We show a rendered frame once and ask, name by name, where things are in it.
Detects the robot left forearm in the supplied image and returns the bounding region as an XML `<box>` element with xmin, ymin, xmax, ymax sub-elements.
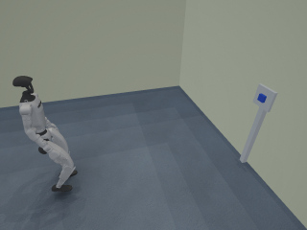
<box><xmin>45</xmin><ymin>117</ymin><xmax>51</xmax><ymax>126</ymax></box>

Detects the robot right forearm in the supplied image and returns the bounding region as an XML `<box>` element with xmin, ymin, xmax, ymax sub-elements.
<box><xmin>26</xmin><ymin>129</ymin><xmax>53</xmax><ymax>153</ymax></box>

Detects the right robot foot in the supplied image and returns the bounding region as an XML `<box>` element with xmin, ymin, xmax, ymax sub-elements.
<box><xmin>51</xmin><ymin>184</ymin><xmax>73</xmax><ymax>192</ymax></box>

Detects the robot left hand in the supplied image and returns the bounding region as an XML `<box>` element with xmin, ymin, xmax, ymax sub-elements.
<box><xmin>47</xmin><ymin>123</ymin><xmax>59</xmax><ymax>132</ymax></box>

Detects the button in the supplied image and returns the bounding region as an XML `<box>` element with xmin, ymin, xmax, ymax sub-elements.
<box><xmin>257</xmin><ymin>93</ymin><xmax>267</xmax><ymax>103</ymax></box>

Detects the right robot thigh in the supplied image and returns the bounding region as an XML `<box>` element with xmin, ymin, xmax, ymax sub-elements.
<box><xmin>38</xmin><ymin>141</ymin><xmax>74</xmax><ymax>170</ymax></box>

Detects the right robot upper arm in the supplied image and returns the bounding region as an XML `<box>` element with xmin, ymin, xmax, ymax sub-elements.
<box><xmin>19</xmin><ymin>103</ymin><xmax>37</xmax><ymax>134</ymax></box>

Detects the robot right hand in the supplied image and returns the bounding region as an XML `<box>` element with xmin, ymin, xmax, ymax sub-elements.
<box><xmin>48</xmin><ymin>149</ymin><xmax>68</xmax><ymax>164</ymax></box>

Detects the panel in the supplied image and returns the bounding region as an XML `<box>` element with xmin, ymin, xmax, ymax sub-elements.
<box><xmin>239</xmin><ymin>83</ymin><xmax>278</xmax><ymax>163</ymax></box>

